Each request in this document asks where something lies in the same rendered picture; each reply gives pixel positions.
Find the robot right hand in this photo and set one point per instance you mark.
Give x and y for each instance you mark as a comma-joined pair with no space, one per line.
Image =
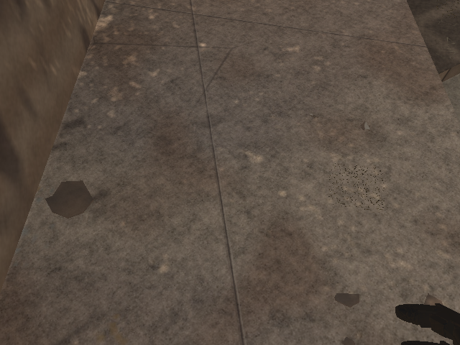
439,318

